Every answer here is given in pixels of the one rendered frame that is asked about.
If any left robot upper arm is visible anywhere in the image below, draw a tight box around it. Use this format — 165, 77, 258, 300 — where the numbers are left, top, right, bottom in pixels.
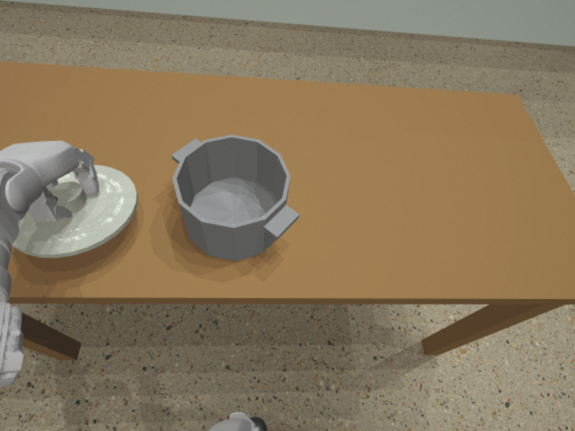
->
0, 302, 23, 387

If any robot left shin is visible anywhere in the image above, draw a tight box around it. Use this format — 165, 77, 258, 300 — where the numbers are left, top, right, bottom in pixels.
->
229, 412, 253, 423

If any pot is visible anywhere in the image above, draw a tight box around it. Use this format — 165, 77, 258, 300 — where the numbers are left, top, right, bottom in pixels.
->
172, 135, 299, 260

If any table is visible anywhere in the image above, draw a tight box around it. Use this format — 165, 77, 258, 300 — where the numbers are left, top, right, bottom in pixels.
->
0, 61, 575, 360

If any robot left hand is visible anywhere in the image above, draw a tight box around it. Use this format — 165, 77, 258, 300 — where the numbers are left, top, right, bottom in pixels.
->
0, 141, 99, 223

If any robot left forearm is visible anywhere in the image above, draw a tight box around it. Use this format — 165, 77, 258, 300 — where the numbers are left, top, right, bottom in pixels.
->
0, 158, 43, 303

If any knob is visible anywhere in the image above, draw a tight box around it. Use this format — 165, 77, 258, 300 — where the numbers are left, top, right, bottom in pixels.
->
50, 181, 86, 211

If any lid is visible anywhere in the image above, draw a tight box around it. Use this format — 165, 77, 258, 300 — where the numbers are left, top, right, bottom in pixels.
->
12, 165, 137, 258

